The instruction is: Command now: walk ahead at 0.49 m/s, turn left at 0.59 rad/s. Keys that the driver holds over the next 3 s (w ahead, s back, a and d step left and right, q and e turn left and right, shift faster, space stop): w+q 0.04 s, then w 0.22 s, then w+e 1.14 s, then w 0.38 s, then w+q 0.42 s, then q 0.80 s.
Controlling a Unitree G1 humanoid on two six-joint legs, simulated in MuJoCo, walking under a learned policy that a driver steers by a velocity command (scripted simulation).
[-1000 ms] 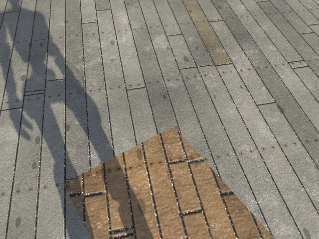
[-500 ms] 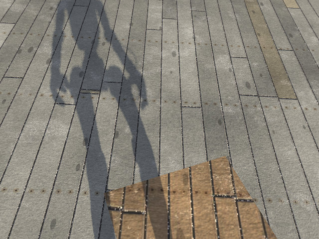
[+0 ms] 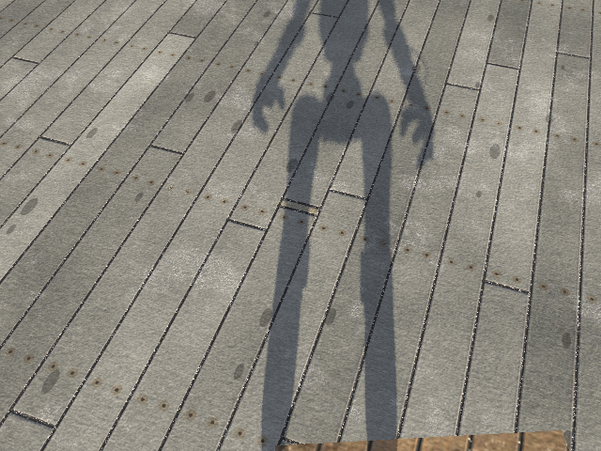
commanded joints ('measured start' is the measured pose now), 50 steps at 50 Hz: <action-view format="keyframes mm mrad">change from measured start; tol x32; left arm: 1 31 84 24 -20 0 -14 -5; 50 144 159 67 -95 -32 52 -37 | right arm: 1 32 -35 -15 -83 5 6 5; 50 -121 -115 -22 -116 4 -109 3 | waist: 1 0 -110 -47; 15 66 -111 40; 20 -127 214 -446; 37 -50 0 75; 50 60 -33 -149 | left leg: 1 -180 124 -28 -4 56 -1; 15 -141 68 108 -645 217 23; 18 406 46 99 -713 263 87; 20 823 453 -619 -897 158 283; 25 310 268 -68 -1044 247 140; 35 374 268 229 -1115 410 121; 44 531 283 340 -688 1104 53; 45 427 238 358 -458 1038 16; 47 -241 -60 147 206 -237 -86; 50 -347 79 -11 94 -36 -22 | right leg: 1 164 -287 264 -269 22 -170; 15 311 -320 79 -218 171 -140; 18 152 -219 5 222 384 -61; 21 -453 -63 192 925 -396 6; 34 -396 -147 137 418 202 20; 44 -99 11 -81 233 -78 -118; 47 697 -358 867 -59 -157 -431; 50 434 -285 593 -138 -18 -303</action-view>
